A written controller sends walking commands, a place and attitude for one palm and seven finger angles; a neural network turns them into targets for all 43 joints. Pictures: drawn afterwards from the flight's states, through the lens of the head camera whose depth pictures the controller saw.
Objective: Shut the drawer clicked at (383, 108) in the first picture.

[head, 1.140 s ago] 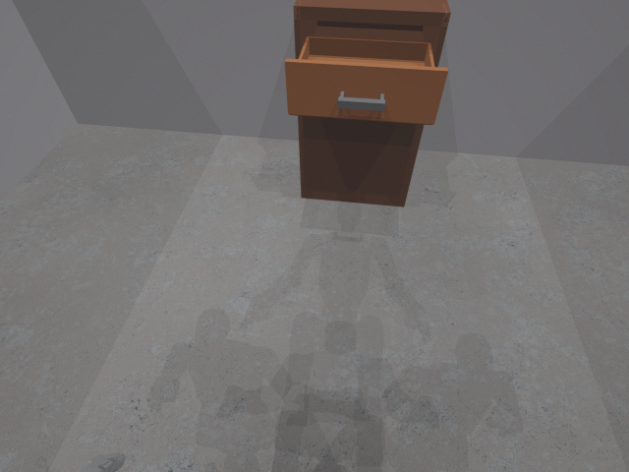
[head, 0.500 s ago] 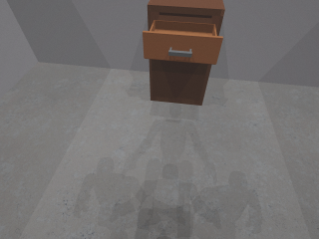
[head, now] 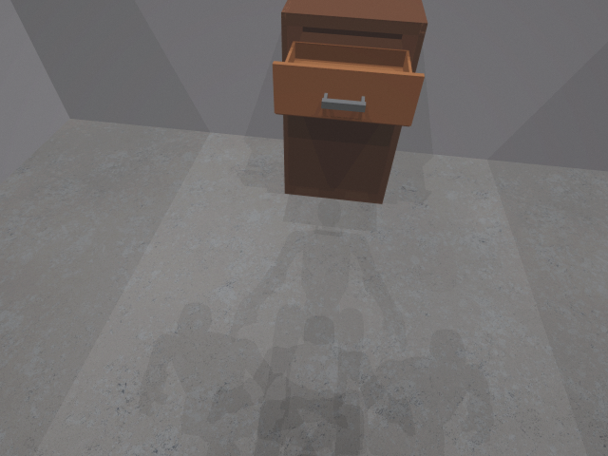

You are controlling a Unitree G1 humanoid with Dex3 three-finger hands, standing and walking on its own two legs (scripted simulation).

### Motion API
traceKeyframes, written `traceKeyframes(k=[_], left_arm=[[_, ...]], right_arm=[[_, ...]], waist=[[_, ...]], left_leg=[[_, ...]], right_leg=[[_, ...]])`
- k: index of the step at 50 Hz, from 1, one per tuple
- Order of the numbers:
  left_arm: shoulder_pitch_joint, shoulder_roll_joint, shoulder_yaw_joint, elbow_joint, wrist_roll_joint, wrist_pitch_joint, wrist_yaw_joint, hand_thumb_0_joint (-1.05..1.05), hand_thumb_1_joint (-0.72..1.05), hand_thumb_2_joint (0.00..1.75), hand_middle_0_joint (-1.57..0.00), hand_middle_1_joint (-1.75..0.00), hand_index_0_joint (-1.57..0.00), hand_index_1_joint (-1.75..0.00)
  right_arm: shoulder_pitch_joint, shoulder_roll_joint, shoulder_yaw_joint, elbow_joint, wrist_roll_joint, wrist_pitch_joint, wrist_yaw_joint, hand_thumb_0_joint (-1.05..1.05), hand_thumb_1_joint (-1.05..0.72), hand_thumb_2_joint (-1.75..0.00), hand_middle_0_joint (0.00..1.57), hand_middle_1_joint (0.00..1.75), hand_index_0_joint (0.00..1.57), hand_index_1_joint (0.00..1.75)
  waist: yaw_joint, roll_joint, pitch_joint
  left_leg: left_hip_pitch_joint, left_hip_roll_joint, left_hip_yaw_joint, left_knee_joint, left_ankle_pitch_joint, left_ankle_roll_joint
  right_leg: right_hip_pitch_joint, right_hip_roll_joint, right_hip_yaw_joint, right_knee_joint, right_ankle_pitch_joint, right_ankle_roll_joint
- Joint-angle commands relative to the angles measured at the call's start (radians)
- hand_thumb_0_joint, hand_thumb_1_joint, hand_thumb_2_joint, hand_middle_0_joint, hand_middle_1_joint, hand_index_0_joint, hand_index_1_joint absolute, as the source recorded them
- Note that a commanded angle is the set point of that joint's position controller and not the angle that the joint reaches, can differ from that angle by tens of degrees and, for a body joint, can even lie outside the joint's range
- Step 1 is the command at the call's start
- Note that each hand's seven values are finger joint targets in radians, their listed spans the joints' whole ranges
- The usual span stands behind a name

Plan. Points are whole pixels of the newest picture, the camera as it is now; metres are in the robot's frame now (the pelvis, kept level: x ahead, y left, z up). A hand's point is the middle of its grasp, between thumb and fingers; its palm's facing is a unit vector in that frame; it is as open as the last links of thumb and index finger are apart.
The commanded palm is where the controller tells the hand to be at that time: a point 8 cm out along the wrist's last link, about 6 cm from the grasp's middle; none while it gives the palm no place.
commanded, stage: look at it before walking up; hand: left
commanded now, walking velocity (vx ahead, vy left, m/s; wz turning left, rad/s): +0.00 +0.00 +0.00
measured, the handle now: (343, 101) +1.07 -0.05 -0.08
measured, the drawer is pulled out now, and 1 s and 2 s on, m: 0.30 0.30 0.30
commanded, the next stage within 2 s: walk to a spot facing it in 0.30 s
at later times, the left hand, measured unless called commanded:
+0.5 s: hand out of the picture +0.06 +0.24 -0.16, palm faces -0.02 -0.95 -0.32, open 7.4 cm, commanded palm none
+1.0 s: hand out of the picture +0.09 +0.13 -0.16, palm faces -0.16 -0.97 -0.18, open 7.4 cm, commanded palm none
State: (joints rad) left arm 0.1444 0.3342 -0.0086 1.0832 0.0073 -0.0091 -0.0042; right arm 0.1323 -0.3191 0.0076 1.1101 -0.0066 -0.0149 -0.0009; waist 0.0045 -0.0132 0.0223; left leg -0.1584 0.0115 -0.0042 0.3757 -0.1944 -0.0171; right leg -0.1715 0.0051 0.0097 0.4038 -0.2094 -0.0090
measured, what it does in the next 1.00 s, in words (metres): walks ahead, turning right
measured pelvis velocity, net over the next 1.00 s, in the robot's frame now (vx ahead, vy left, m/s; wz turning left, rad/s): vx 0.12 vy -0.05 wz -0.27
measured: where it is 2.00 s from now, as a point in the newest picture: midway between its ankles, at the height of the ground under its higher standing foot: (356, 387)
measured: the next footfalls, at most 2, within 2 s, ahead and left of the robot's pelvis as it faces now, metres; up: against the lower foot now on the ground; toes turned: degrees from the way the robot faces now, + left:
left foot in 1.24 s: +0.41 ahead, +0.03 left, +0.00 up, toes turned -17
right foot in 1.78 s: +0.45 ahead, -0.29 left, +0.00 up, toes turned -49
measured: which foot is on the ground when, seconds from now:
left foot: down 0.00-0.72, up 0.74-1.00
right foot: down 0.00-1.00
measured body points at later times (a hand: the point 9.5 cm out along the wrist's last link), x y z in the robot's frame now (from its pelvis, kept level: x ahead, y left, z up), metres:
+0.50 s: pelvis +0.01 +0.00 +0.00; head +0.01 +0.00 +0.45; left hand +0.06 +0.29 -0.14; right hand +0.08 -0.28 -0.14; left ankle +0.01 +0.13 -0.74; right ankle +0.01 -0.11 -0.74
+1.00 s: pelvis +0.12 -0.05 +0.00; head +0.14 -0.06 +0.45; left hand +0.10 +0.18 -0.15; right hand +0.14 -0.30 -0.15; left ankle +0.22 +0.09 -0.66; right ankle +0.04 -0.10 -0.74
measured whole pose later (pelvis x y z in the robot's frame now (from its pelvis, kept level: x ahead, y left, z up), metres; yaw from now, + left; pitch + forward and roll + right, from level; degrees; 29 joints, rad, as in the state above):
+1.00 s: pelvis +0.12 -0.05 +0.00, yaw -15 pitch +1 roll +1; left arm 0.46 0.12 0.03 1.05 0.02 -0.06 0.00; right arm 0.17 -0.19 -0.06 0.99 -0.02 -0.01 0.02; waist 0.04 0.01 0.03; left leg -0.64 0.12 0.05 1.06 -0.19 -0.06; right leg -0.10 0.07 0.02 0.36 -0.28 -0.08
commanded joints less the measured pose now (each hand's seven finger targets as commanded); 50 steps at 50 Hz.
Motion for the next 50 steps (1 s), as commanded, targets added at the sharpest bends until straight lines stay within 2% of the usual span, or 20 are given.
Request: traceKeyframes(k=[1,20,22,24,27,29,30,31,33,34,35,36,37,38,39,40,41,43,45,50], left_arm=[[-0.028,0.198,0.044,-0.055,0.003,-0.018,0.015,0.0,0.9,0.9,-0.2,-0.3,-0.2,-0.3],[-0.01,0.196,0.041,-0.047,0.003,-0.02,0.015,0.0,0.9,0.9,-0.2,-0.3,-0.2,-0.3],[0.052,0.09,0.022,-0.019,0.002,-0.001,0.017,0.0,0.9,0.9,-0.2,-0.3,-0.2,-0.3],[0.076,0.084,0.029,-0.027,0.009,0.014,0.009,0.0,0.9,0.9,-0.2,-0.3,-0.2,-0.3],[0.099,0.076,0.048,-0.074,0.015,0.022,-0.009,0.0,0.9,0.9,-0.2,-0.3,-0.2,-0.3],[0.101,0.039,0.055,-0.109,0.016,0.014,-0.018,0.0,0.9,0.9,-0.2,-0.3,-0.2,-0.3],[0.072,0.02,0.059,-0.133,0.015,0.009,-0.022,0.0,0.9,0.9,-0.2,-0.3,-0.2,-0.3],[0.055,0.01,0.063,-0.153,0.016,0.005,-0.026,0.0,0.9,0.9,-0.2,-0.3,-0.2,-0.3],[0.086,-0.013,0.07,-0.155,0.014,-0.005,-0.035,0.0,0.9,0.9,-0.2,-0.3,-0.2,-0.3],[0.16,-0.032,0.075,-0.134,0.015,-0.007,-0.037,0.0,0.9,0.9,-0.2,-0.3,-0.2,-0.3],[0.282,-0.024,0.084,-0.097,0.018,-0.011,-0.034,0.0,0.9,0.9,-0.2,-0.3,-0.2,-0.3],[0.417,0.084,0.109,-0.063,0.026,-0.029,-0.019,0.0,0.9,0.9,-0.2,-0.3,-0.2,-0.3],[0.506,0.143,0.115,-0.051,0.007,-0.034,-0.001,0.0,0.9,0.9,-0.2,-0.3,-0.2,-0.3],[0.489,0.115,0.114,-0.056,0.004,-0.037,0.014,0.0,0.9,0.9,-0.2,-0.3,-0.2,-0.3],[0.424,0.081,0.105,-0.072,0.008,-0.039,0.014,0.0,0.9,0.9,-0.2,-0.3,-0.2,-0.3],[0.366,0.041,0.092,-0.09,0.01,-0.042,0.014,0.0,0.9,0.9,-0.2,-0.3,-0.2,-0.3],[0.341,0.014,0.087,-0.099,0.013,-0.049,0.014,0.0,0.9,0.9,-0.2,-0.3,-0.2,-0.3],[0.343,0.0,0.086,-0.095,0.013,-0.062,0.014,0.0,0.9,0.9,-0.2,-0.3,-0.2,-0.3],[0.356,-0.014,0.087,-0.085,0.014,-0.07,0.016,0.0,0.9,0.9,-0.2,-0.3,-0.2,-0.3],[0.406,-0.023,0.087,-0.059,0.016,-0.077,0.023,0.0,0.9,0.9,-0.2,-0.3,-0.2,-0.3]], right_arm=[[-0.039,-0.205,-0.043,-0.055,-0.003,-0.026,-0.016,0.0,-0.9,-0.9,0.2,0.3,0.2,0.3],[-0.043,-0.204,-0.041,-0.049,-0.001,-0.025,-0.016,0.0,-0.9,-0.9,0.2,0.3,0.2,0.3],[0.017,-0.095,-0.019,-0.024,-0.009,-0.012,-0.014,0.0,-0.9,-0.9,0.2,0.3,0.2,0.3],[0.056,-0.097,-0.028,-0.026,-0.012,-0.004,-0.014,0.0,-0.9,-0.9,0.2,0.3,0.2,0.3],[0.082,-0.131,-0.055,-0.064,-0.016,-0.001,-0.014,0.0,-0.9,-0.9,0.2,0.3,0.2,0.3],[0.132,-0.165,-0.077,-0.08,-0.013,-0.011,-0.018,0.0,-0.9,-0.9,0.2,0.3,0.2,0.3],[0.147,-0.165,-0.088,-0.087,-0.012,-0.02,-0.019,0.0,-0.9,-0.9,0.2,0.3,0.2,0.3],[0.151,-0.155,-0.091,-0.094,-0.014,-0.027,-0.018,0.0,-0.9,-0.9,0.2,0.3,0.2,0.3],[0.132,-0.128,-0.091,-0.103,-0.017,-0.033,-0.019,0.0,-0.9,-0.9,0.2,0.3,0.2,0.3],[0.103,-0.121,-0.091,-0.111,-0.017,-0.033,-0.02,0.0,-0.9,-0.9,0.2,0.3,0.2,0.3],[0.082,-0.098,-0.088,-0.119,-0.016,-0.032,-0.018,0.0,-0.9,-0.9,0.2,0.3,0.2,0.3],[0.063,-0.026,-0.073,-0.157,-0.004,-0.031,-0.009,0.0,-0.9,-0.9,0.2,0.3,0.2,0.3],[-0.026,-0.009,-0.065,-0.218,-0.009,-0.041,-0.001,0.0,-0.9,-0.9,0.2,0.3,0.2,0.3],[-0.074,-0.027,-0.072,-0.226,-0.009,-0.042,-0.002,0.0,-0.9,-0.9,0.2,0.3,0.2,0.3],[-0.079,-0.011,-0.074,-0.219,-0.01,-0.045,-0.001,0.0,-0.9,-0.9,0.2,0.3,0.2,0.3],[-0.047,-0.005,-0.077,-0.202,-0.017,-0.044,0.002,0.0,-0.9,-0.9,0.2,0.3,0.2,0.3],[-0.019,0.011,-0.078,-0.187,-0.021,-0.038,0.006,0.0,-0.9,-0.9,0.2,0.3,0.2,0.3],[0.026,0.037,-0.081,-0.171,-0.021,-0.03,0.01,0.0,-0.9,-0.9,0.2,0.3,0.2,0.3],[0.021,0.05,-0.083,-0.182,-0.019,-0.024,0.012,0.0,-0.9,-0.9,0.2,0.3,0.2,0.3],[-0.09,0.071,-0.082,-0.242,-0.015,-0.031,0.021,0.0,-0.9,-0.9,0.2,0.3,0.2,0.3]], waist=[[0.0,0.028,-0.061],[0.0,0.017,-0.067],[-0.001,0.011,-0.072],[-0.003,0.017,-0.011],[-0.005,0.071,0.1],[-0.023,0.168,0.093],[-0.031,0.191,0.096],[-0.033,0.184,0.095],[-0.008,0.137,0.06],[0.032,0.131,0.047],[0.086,0.056,0.006],[0.136,-0.266,-0.011],[0.16,-0.332,0.009],[0.148,-0.195,0.042],[0.11,-0.105,0.087],[0.07,-0.04,0.093],[0.044,-0.027,0.078],[0.02,-0.054,0.048],[0.015,-0.054,0.035],[0.047,-0.056,0.043]], left_leg=[[0.015,0.109,-0.098,-0.062,0.113,0.039],[0.038,0.109,-0.094,-0.067,0.132,0.037],[0.05,0.103,-0.055,-0.039,0.032,0.019],[0.017,0.108,-0.047,-0.032,-0.166,0.029],[-0.031,0.159,-0.107,-0.08,-0.402,0.069],[0.035,0.278,-0.219,-0.146,-0.432,0.139],[0.067,0.342,-0.24,-0.168,-0.353,0.181],[0.088,0.362,-0.214,-0.155,-0.245,0.198],[0.053,0.342,-0.094,-0.074,-0.07,0.171],[-0.021,0.31,-0.015,0.015,-0.05,0.136],[-0.143,0.244,0.064,0.194,-0.107,0.091],[-0.416,0.102,0.19,0.554,-0.28,0.015],[-0.591,0.037,0.124,0.755,-0.413,0.001],[-0.625,0.074,0.029,0.828,-0.33,0.007],[-0.63,0.106,0.006,0.856,-0.238,0.003],[-0.595,0.123,-0.002,0.833,-0.162,-0.005],[-0.561,0.125,0.01,0.809,-0.109,-0.017],[-0.546,0.119,0.029,0.775,-0.048,-0.031],[-0.56,0.119,0.03,0.748,-0.007,-0.041],[-0.624,0.109,0.048,0.634,0.038,-0.046]], right_leg=[[0.018,-0.113,0.109,-0.073,0.096,-0.024],[0.026,-0.118,0.105,-0.082,0.125,-0.021],[0.01,-0.106,0.115,-0.07,0.022,-0.015],[-0.067,-0.079,0.132,-0.047,-0.171,-0.027],[-0.21,-0.018,0.126,0.055,-0.302,-0.039],[-0.31,0.035,0.026,0.267,-0.237,-0.027],[-0.362,0.007,-0.015,0.365,-0.249,-0.017],[-0.389,-0.03,-0.016,0.39,-0.278,-0.012],[-0.28,-0.049,-0.046,0.316,-0.256,-0.012],[-0.148,-0.04,-0.073,0.235,-0.176,-0.016],[0.051,-0.013,-0.079,0.125,-0.089,-0.028],[0.237,-0.216,0.294,-0.085,-0.231,-0.105],[0.238,-0.383,0.63,-0.224,-0.192,-0.195],[0.195,-0.378,0.647,-0.23,-0.176,-0.224],[0.133,-0.354,0.589,-0.219,-0.203,-0.244],[0.081,-0.316,0.494,-0.209,-0.18,-0.232],[0.054,-0.282,0.417,-0.207,-0.1,-0.216],[0.073,-0.234,0.32,-0.194,0.056,-0.197],[0.078,-0.218,0.284,-0.196,0.112,-0.195],[0.161,-0.203,0.268,-0.175,0.252,-0.197]])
